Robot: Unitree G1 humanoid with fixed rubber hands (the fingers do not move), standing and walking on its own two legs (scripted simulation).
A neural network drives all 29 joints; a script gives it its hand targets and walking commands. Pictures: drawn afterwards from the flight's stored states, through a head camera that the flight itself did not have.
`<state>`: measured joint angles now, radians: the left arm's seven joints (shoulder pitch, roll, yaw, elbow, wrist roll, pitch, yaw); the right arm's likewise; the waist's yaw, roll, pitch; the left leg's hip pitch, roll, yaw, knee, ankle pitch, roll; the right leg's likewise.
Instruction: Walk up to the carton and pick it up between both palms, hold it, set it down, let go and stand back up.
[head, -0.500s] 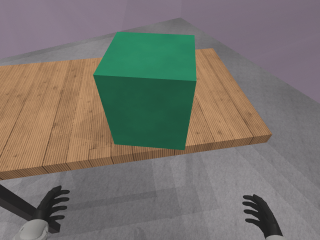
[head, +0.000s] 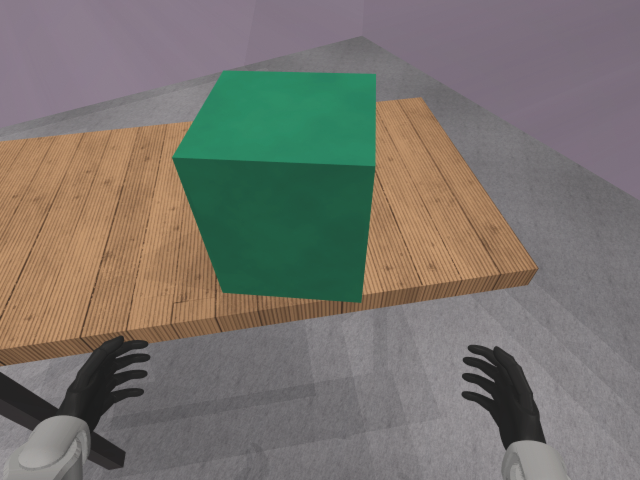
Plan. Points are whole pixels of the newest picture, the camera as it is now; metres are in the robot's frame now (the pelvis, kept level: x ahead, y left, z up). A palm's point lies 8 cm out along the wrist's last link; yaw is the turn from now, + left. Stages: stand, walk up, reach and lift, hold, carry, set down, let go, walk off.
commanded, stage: reach and lift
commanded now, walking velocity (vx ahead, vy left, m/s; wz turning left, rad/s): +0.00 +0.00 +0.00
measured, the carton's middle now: (294, 190) +0.46 +0.05 +0.11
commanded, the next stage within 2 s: none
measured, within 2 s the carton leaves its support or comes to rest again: neither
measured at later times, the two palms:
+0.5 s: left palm (84, 358) +0.23 +0.27 +0.08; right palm (505, 389) +0.19 -0.18 +0.07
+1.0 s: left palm (83, 278) +0.29 +0.27 +0.14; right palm (495, 309) +0.26 -0.17 +0.12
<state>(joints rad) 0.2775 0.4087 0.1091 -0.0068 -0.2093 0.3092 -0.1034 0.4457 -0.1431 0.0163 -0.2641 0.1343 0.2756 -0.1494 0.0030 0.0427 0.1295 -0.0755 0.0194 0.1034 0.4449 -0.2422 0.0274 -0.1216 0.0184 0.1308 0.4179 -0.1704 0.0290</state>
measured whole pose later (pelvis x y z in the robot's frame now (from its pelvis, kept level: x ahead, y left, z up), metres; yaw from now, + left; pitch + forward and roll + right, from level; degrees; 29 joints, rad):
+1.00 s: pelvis +0.01 +0.00 +0.00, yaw +0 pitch -6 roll +0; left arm -0.11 0.48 0.19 -0.15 -0.31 0.57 -0.15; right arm 0.13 -0.16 0.01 -0.50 0.29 0.52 -0.29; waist 0.02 0.01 0.12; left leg -0.08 0.02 0.10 0.43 -0.25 0.02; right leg -0.12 0.02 0.13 0.39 -0.17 0.03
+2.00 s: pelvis +0.01 +0.01 +0.00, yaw +0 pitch -6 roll -1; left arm -0.87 0.54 0.12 0.50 -0.31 0.69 -0.12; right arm -0.67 -0.20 -0.08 0.22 0.35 0.63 -0.29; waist -0.02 -0.02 0.07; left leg -0.08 0.02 0.10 0.43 -0.25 0.02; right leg -0.11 0.01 0.13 0.37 -0.16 0.03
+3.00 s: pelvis +0.02 +0.01 +0.00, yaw +0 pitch -2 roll -1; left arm -0.94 0.45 -0.06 1.10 -0.30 0.15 -0.08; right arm -0.81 -0.10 -0.07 0.79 0.23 0.26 -0.26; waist -0.06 -0.02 0.04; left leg -0.15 0.02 0.10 0.43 -0.24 0.03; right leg -0.18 0.01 0.13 0.36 -0.15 0.04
